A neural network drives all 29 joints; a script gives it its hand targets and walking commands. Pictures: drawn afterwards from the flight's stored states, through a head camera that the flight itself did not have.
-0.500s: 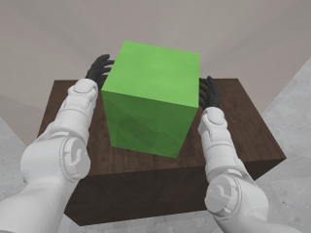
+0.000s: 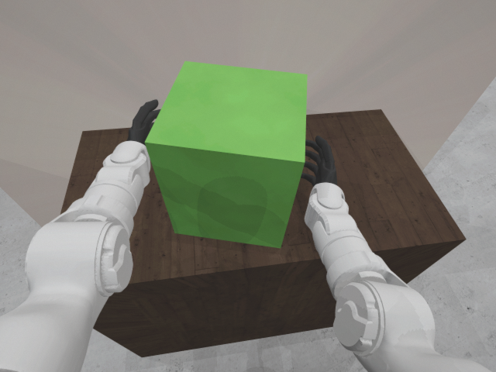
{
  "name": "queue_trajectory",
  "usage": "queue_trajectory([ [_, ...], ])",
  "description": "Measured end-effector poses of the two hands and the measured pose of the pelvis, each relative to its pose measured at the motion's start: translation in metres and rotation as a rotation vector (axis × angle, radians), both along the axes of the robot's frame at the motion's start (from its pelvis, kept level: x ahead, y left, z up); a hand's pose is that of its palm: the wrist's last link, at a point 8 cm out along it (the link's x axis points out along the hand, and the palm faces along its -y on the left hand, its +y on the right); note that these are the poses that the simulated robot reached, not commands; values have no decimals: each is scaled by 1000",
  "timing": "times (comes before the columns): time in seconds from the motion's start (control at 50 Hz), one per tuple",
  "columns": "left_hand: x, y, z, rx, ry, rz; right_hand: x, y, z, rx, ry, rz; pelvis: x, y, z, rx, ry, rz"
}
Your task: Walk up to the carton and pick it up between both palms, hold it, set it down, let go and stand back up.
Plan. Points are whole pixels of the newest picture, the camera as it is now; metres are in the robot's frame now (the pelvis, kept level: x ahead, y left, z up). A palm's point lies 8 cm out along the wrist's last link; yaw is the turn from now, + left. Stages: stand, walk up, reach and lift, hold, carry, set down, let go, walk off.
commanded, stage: set down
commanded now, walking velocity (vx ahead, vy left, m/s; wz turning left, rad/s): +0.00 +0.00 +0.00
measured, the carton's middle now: (235, 160) +0.48 -0.02 +0.06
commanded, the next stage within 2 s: none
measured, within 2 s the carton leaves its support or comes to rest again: neither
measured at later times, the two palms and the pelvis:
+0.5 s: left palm (129, 182) +0.41 +0.15 +0.10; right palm (331, 207) +0.35 -0.15 +0.08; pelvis -0.05 +0.00 +0.00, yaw +0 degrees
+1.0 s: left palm (123, 212) +0.37 +0.16 +0.07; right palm (341, 236) +0.31 -0.16 +0.07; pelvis -0.06 -0.01 +0.00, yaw +0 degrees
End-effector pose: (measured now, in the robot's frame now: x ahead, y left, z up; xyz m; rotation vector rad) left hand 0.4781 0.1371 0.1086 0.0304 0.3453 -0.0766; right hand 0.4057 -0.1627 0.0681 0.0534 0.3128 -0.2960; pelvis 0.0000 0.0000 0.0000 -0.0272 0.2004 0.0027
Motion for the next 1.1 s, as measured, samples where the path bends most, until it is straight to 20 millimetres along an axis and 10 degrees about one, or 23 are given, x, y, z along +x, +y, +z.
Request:
queue_trajectory([
  [0.78,-90,18,-13,7,-35,4,-80,3,17,-44,-6,-28,-61,-8,-3,10,-64,-2],
  [1.1,-109,26,-37,48,-25,-56,-107,-1,-5,-29,-17,-58,-62,-8,-3,10,-75,-1],
])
